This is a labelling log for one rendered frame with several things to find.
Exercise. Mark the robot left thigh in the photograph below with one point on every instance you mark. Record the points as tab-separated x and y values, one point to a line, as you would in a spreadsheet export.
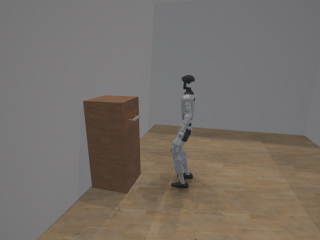
185	138

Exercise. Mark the left robot forearm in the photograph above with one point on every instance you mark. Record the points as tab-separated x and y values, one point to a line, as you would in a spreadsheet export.
185	124

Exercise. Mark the cabinet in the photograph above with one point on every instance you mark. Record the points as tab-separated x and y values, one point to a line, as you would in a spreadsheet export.
114	151

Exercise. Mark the left robot foot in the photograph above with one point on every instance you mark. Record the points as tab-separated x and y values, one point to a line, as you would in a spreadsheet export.
179	185

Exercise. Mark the handle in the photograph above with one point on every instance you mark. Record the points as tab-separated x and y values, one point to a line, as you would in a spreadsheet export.
136	117

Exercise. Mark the robot left hand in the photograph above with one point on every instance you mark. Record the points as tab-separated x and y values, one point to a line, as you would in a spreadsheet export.
177	142

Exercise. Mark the drawer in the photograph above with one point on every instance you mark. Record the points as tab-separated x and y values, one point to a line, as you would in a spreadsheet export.
131	116

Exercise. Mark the left robot upper arm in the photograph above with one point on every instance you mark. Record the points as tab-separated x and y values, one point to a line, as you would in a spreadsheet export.
187	105

